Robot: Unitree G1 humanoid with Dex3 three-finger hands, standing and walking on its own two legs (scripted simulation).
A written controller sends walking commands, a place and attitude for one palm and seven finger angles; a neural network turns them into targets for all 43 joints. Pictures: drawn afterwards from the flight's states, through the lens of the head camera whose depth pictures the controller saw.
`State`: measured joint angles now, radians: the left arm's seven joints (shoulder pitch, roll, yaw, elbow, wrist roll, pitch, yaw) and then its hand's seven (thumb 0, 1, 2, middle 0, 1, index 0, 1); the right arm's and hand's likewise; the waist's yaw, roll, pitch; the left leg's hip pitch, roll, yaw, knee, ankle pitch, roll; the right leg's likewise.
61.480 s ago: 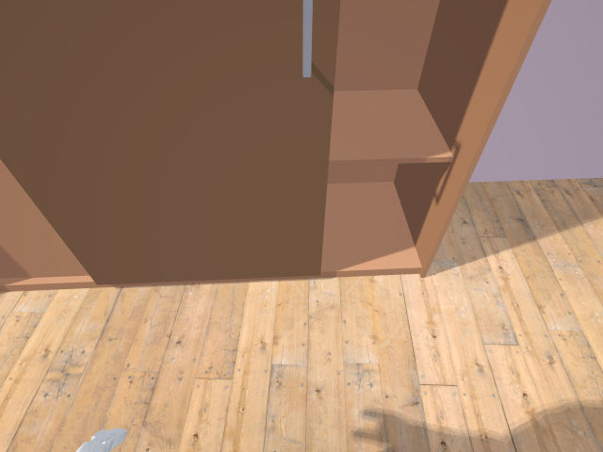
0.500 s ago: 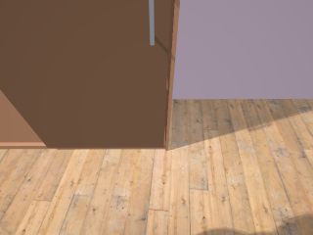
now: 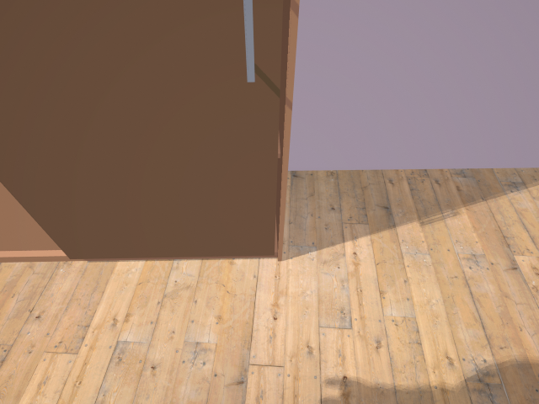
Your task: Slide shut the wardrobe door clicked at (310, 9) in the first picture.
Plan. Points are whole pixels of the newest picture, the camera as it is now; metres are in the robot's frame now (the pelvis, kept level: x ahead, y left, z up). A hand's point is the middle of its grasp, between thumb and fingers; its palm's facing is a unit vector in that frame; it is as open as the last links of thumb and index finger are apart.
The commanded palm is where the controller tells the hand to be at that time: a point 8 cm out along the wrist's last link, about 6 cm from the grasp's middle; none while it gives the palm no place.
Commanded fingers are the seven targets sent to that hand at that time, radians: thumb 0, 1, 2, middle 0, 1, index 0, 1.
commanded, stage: look to check the result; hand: left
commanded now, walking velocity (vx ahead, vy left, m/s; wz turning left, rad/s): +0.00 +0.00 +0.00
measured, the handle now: (248, 16) +0.75 +0.08 +0.22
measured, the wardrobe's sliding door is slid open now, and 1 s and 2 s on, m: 0.01 0.01 0.01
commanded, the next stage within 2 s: stand and wait in 0.44 s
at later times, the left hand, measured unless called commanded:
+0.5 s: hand out of the picture +0.11 +0.23 -0.16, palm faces -0.03 -0.94 -0.34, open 7.4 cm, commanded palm none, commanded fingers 0.00 0.90 0.90 -0.20 -0.30 -0.20 -0.30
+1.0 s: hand out of the picture +0.11 +0.22 -0.16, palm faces -0.05 -0.94 -0.33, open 7.4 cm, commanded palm none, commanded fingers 0.00 0.90 0.90 -0.20 -0.30 -0.20 -0.30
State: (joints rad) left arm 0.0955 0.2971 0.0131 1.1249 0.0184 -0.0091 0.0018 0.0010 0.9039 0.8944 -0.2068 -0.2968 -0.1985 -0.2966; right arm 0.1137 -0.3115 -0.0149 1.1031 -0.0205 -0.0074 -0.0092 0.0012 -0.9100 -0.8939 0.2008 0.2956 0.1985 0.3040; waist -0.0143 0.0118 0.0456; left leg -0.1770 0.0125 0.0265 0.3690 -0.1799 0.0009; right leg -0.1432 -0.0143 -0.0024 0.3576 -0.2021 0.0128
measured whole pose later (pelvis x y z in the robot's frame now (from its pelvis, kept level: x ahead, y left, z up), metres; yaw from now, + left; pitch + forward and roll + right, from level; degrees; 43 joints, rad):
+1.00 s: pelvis +0.03 -0.02 +0.00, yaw -1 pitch -1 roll +0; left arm 0.10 0.32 0.01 1.13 0.01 -0.01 0.01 0.00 0.90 0.89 -0.21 -0.30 -0.20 -0.30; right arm 0.11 -0.32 -0.01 1.12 -0.02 0.00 -0.01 0.00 -0.91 -0.89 0.20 0.30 0.20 0.30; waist -0.02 0.01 0.05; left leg -0.10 0.05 0.03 0.32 -0.20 -0.03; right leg -0.07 0.02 0.00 0.30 -0.21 -0.01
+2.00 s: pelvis +0.02 -0.01 +0.00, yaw -1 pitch -1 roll +0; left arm 0.09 0.33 0.01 1.13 0.02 -0.01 0.00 0.00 0.90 0.89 -0.21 -0.30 -0.20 -0.30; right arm 0.10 -0.33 -0.01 1.12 -0.02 0.00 -0.01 0.00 -0.91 -0.89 0.20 0.30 0.20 0.30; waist -0.01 0.00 0.06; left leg -0.11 0.03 0.03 0.31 -0.18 -0.02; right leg -0.07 0.00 0.00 0.29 -0.19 0.00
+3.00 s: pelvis +0.01 -0.02 +0.00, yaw -1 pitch -2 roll +0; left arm 0.09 0.33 0.01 1.14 0.01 -0.01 0.00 0.00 0.90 0.89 -0.21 -0.30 -0.20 -0.30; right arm 0.10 -0.34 -0.01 1.13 -0.02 0.00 -0.01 0.00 -0.91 -0.89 0.20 0.30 0.20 0.30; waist -0.02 0.01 0.06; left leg -0.10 0.04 0.03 0.30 -0.17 -0.03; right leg -0.07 0.02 0.00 0.29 -0.19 -0.01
